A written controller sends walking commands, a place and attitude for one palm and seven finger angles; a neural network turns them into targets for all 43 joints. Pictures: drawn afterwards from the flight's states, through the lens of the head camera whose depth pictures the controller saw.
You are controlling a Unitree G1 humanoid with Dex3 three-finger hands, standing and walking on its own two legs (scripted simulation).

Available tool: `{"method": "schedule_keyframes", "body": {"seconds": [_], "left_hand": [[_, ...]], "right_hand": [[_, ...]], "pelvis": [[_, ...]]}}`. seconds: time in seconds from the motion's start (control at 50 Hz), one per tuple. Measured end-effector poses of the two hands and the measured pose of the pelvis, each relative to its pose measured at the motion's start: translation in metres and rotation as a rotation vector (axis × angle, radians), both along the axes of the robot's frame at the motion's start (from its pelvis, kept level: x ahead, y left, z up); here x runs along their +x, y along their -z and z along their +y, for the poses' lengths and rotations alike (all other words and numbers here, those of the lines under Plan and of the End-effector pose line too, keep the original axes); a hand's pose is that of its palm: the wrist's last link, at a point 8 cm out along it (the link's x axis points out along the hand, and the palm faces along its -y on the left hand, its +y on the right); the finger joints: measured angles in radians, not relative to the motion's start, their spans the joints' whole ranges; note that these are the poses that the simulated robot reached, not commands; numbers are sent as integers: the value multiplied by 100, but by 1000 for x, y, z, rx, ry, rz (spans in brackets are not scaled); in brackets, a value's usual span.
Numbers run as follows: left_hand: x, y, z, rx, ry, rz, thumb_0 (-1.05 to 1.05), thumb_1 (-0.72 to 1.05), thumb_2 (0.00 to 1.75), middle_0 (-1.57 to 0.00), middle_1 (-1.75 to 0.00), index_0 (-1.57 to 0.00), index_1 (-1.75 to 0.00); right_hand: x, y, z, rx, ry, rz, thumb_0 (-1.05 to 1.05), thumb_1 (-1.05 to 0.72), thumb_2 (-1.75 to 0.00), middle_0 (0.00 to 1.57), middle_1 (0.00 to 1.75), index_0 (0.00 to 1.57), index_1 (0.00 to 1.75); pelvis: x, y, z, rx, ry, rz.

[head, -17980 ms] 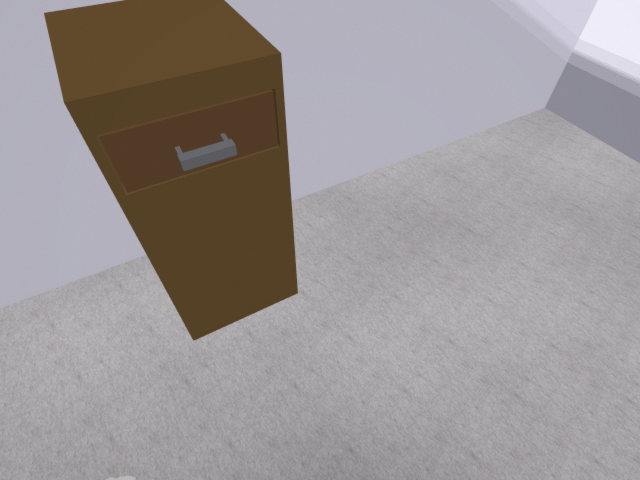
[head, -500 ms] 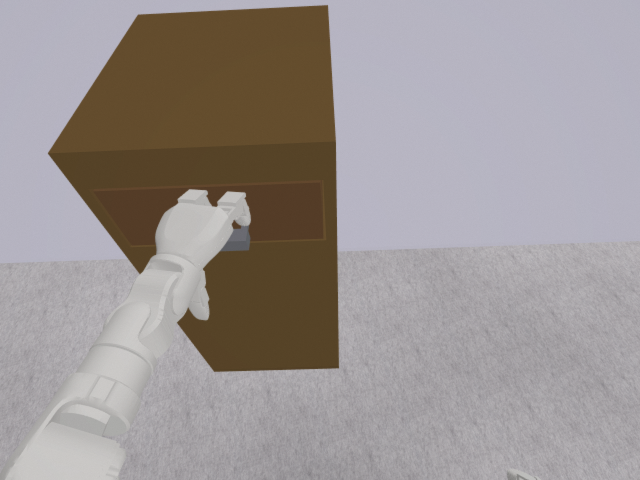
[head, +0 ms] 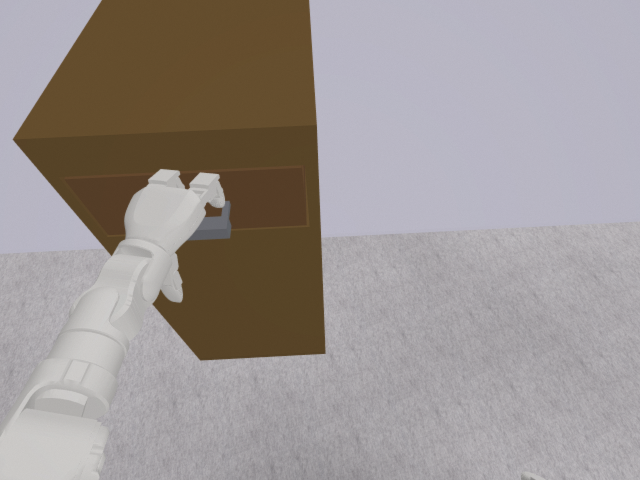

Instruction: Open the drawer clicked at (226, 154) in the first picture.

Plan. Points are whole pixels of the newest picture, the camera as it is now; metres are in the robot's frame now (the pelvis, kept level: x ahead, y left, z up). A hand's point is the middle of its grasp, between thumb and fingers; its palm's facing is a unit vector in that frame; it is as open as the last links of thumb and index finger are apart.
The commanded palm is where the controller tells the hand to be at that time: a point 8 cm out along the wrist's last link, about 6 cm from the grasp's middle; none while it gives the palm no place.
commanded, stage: move the hooked fingers above the handle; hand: left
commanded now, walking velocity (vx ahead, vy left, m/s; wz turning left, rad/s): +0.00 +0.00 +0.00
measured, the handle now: (194, 218) +0.48 +0.23 -0.01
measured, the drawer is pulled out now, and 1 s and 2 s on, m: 0.00 0.00 0.00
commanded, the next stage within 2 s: lower the fingers behind the handle in 1.38 s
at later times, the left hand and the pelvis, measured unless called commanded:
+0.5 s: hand (166, 249) +0.40 +0.24 +0.03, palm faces -0.09 -0.01 -1.00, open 13.8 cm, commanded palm +0.40 +0.25 +0.11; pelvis -0.01 +0.01 +0.00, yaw +0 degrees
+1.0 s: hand (160, 242) +0.41 +0.24 +0.04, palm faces -0.15 -0.02 -0.99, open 13.8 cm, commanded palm +0.39 +0.25 +0.11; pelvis -0.01 +0.00 +0.00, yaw -2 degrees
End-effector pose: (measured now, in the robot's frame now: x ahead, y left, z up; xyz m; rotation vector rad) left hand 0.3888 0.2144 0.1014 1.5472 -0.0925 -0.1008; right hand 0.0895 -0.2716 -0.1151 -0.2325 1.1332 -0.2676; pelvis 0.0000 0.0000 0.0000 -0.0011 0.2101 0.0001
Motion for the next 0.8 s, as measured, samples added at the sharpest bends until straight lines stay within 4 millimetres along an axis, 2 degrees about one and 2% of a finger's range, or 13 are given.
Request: {"method": "schedule_keyframes", "body": {"seconds": [0.04,0.1,0.24,0.3,0.38,0.44,0.48,0.56,0.64,0.7,0.8], "left_hand": [[7,-12,3,-6,-17,-98,0,-48,30,-33,-120,-32,-120],[20,-27,18,3,-136,-178,0,-48,30,-33,-120,-32,-120],[26,-39,10,16,-244,-82,0,-48,30,-37,-125,-31,-127],[25,-30,19,42,-289,38,0,-49,30,-35,-123,-31,-127],[14,-3,31,46,-265,161,0,-48,30,-33,-122,-31,-124],[1,12,30,24,-170,168,0,-48,30,-33,-121,-31,-122],[-5,15,25,13,-98,125,0,-48,30,-33,-121,-31,-121],[-1,5,19,11,-30,-38,0,-49,30,-33,-120,-32,-120],[21,-13,26,13,-126,-159,0,-49,30,-33,-121,-32,-120],[26,-20,21,20,-176,-160,0,-48,30,-40,-127,-36,-125],[30,-30,14,20,-260,-63,0,-48,30,-39,-126,-36,-131]], "right_hand": [[-1,4,0,5,6,3,1,-90,-89,20,30,20,30],[-4,11,5,38,17,10,1,-90,-89,20,30,20,30],[-8,14,29,128,29,26,1,-90,-89,20,30,20,30],[-7,7,33,132,40,-2,1,-90,-89,20,30,21,30],[-8,-2,28,98,39,-38,1,-90,-89,21,30,21,30],[-11,-4,21,55,24,-33,1,-90,-89,21,30,21,30],[-13,-2,16,29,12,-16,1,-90,-89,21,30,21,30],[-16,5,10,4,-3,22,1,-90,-89,20,30,21,30],[-18,13,13,27,6,44,1,-90,-89,20,30,20,30],[-19,17,20,68,12,58,1,-90,-89,20,30,20,30],[-17,16,34,125,26,49,1,-90,-89,20,30,20,30]], "pelvis": [[-1,2,1,1,3,12],[-2,3,4,2,12,23],[0,-4,6,8,34,-2],[-2,-6,5,9,40,-19],[-5,-6,4,6,38,-22],[-6,-4,5,1,26,-14],[-7,-1,6,-2,13,-6],[-8,5,9,-6,-7,19],[-7,7,12,-7,-6,38],[-4,5,13,-6,3,38],[0,-2,12,1,21,7]]}}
